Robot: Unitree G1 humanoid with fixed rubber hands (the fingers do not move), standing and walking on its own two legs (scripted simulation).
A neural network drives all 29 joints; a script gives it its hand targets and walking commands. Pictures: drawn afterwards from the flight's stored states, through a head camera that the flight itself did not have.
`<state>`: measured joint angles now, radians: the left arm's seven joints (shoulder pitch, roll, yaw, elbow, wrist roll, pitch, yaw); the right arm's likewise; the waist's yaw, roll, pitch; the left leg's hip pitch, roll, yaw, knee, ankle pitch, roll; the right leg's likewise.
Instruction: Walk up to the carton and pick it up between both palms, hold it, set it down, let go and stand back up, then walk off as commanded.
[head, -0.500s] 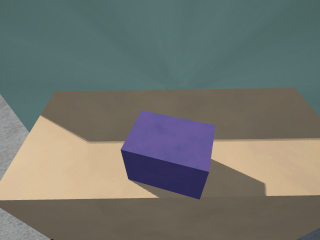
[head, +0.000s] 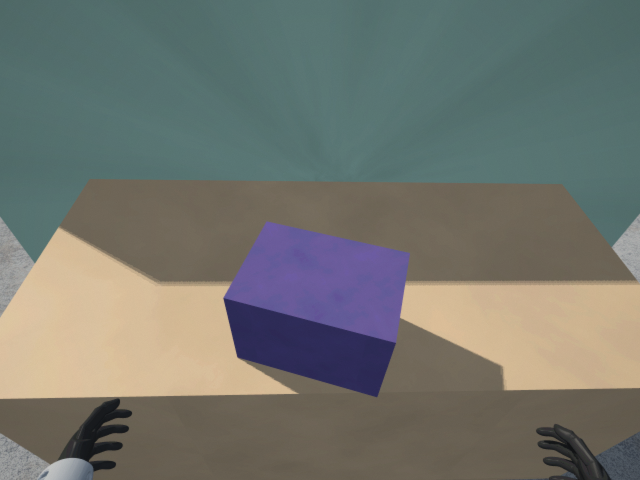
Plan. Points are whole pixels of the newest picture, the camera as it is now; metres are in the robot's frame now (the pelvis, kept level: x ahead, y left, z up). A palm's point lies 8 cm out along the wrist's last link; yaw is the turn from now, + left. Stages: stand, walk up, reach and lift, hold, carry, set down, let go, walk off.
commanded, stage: reach and lift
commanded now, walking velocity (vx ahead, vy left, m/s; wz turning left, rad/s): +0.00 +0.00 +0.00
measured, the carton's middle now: (320, 307) +0.43 +0.02 -0.07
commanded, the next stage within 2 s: none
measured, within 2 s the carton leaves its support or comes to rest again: neither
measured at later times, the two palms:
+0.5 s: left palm (67, 467) +0.17 +0.31 -0.03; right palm out of the picture +0.13 -0.22 -0.03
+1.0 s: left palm (91, 417) +0.22 +0.30 -0.02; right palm out of the picture +0.16 -0.17 -0.02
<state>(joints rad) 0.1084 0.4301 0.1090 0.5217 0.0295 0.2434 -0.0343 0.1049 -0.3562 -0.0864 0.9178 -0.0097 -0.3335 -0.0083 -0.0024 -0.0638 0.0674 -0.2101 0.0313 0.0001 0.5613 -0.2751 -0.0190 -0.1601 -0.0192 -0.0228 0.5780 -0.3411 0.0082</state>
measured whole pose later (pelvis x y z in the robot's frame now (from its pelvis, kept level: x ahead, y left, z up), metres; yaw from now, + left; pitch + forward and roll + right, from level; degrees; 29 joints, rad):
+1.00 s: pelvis +0.01 +0.02 +0.01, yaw -1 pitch -4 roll -1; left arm 0.12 0.43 0.12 0.52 -0.21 -0.23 -0.27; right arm 0.34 -0.02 0.09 0.43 0.11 -0.47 -0.27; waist 0.00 -0.06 0.12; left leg -0.18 0.03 0.02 0.51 -0.27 -0.01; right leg -0.11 -0.02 0.00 0.47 -0.29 0.02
